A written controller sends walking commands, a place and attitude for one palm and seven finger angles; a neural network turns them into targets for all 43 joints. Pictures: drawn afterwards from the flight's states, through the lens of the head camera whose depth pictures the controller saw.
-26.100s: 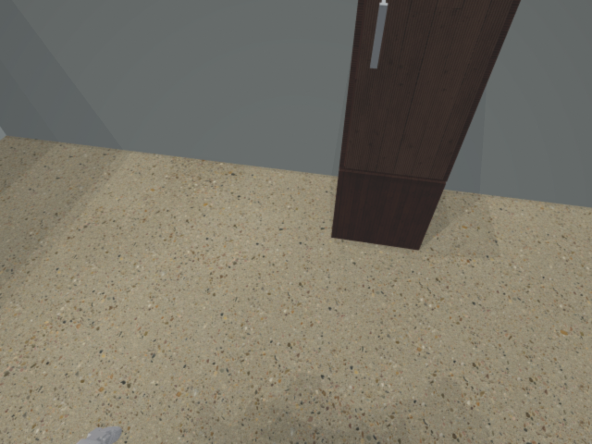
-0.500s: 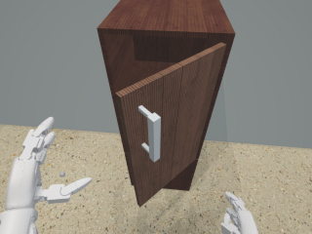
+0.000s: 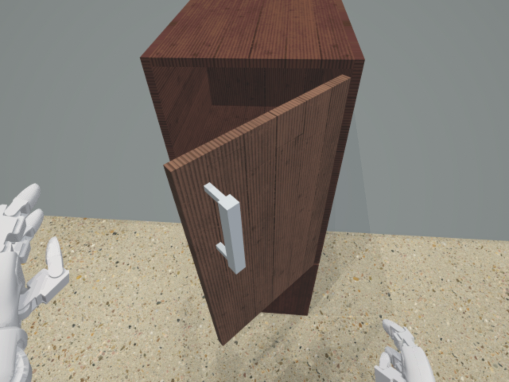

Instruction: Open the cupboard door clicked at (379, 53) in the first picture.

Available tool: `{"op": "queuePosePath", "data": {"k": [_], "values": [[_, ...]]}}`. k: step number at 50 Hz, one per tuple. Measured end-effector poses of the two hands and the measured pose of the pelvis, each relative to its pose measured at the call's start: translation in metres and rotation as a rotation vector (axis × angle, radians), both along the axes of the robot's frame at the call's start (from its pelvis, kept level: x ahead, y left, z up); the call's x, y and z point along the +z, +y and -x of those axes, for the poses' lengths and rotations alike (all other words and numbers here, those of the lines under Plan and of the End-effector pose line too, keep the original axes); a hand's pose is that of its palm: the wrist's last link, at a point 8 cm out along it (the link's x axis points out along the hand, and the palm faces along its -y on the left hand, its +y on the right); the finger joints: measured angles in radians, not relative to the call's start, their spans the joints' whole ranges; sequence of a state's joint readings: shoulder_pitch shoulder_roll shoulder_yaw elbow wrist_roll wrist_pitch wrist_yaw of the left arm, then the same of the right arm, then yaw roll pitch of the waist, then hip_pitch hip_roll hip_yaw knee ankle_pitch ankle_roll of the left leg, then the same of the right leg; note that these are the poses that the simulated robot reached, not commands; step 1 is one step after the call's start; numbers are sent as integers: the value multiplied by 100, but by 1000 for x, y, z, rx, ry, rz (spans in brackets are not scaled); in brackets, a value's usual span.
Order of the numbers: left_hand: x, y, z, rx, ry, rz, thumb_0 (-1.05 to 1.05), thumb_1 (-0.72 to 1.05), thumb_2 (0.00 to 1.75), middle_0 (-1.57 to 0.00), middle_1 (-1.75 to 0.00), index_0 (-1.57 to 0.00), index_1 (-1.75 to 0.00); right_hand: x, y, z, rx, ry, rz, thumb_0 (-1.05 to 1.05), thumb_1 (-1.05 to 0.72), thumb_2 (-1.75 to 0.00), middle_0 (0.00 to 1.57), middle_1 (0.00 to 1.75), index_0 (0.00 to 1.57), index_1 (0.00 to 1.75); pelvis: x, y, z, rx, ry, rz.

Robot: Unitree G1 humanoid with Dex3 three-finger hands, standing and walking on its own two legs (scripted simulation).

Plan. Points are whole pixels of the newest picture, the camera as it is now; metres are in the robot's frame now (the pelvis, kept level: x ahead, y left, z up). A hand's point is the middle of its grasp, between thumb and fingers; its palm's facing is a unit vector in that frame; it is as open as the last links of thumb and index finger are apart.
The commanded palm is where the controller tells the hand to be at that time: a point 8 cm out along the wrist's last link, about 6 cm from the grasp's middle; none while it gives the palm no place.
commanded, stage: draw the hand back to the body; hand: left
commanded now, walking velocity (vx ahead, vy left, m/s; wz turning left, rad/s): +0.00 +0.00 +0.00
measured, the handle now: (225, 230) +0.30 +0.09 +0.12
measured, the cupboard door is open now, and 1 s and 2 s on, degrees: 47 47 47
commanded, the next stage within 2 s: step back with the hand held close in 0.22 s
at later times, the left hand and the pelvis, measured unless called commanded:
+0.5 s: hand (58, 274) +0.19 +0.26 +0.15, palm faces +0.41 -0.78 -0.46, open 7.5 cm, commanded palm +0.13 +0.30 +0.17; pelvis -0.02 +0.00 +0.00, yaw -1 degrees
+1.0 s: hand out of the picture +0.08 +0.29 +0.15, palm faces +0.44 -0.76 -0.48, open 7.5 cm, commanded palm +0.03 +0.32 +0.17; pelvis -0.12 +0.03 -0.02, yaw -1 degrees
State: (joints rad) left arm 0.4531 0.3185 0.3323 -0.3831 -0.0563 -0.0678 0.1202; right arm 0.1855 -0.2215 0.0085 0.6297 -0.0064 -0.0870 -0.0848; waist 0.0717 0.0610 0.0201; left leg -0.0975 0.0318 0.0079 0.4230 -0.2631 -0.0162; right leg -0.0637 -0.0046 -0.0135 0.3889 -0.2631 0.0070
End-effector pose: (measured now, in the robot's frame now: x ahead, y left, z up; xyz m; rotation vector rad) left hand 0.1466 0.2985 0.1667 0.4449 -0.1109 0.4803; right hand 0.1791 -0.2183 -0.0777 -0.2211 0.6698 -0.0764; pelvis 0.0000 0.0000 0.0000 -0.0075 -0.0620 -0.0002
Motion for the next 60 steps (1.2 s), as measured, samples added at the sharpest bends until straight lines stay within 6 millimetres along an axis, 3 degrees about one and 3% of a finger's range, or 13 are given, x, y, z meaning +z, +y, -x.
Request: {"op": "queuePosePath", "data": {"k": [8,22,33,42,51,56,60], "values": [[-1,-10,2,-28,10,1,2,87,89,-21,-30,-20,-30,0,-4,3,-7,-2,-2,1,-90,-90,20,30,20,30,0,-5,2,-1,-4,1],[8,-2,5,-32,-9,-57,2,89,90,-21,-30,-21,-30,-2,-4,13,-18,20,-15,1,-90,-90,20,30,20,30,1,-3,11,-2,17,12],[-3,5,8,-170,85,-116,2,89,90,-21,-30,-21,-30,2,-11,53,-133,80,35,1,-91,-90,20,30,20,30,-1,18,41,-38,63,5],[13,19,53,-177,-37,-199,2,88,90,-22,-30,-21,-30,5,4,96,-128,45,40,1,-90,-90,20,30,20,30,-11,27,80,-34,44,-3],[1,21,111,-94,-108,-159,2,89,90,-21,-30,-21,-30,-14,12,144,-77,42,28,1,-90,-90,20,30,20,30,-23,27,122,-14,26,10],[-2,24,128,-133,-170,-135,2,88,90,-21,-30,-21,-30,-20,12,180,-92,76,75,1,-90,-90,20,30,20,30,-29,37,148,-15,10,18],[12,33,142,-139,-204,-193,2,88,90,-22,-30,-21,-30,-20,18,208,-118,61,66,1,-90,-90,20,30,20,30,-28,39,170,9,6,68]]}}
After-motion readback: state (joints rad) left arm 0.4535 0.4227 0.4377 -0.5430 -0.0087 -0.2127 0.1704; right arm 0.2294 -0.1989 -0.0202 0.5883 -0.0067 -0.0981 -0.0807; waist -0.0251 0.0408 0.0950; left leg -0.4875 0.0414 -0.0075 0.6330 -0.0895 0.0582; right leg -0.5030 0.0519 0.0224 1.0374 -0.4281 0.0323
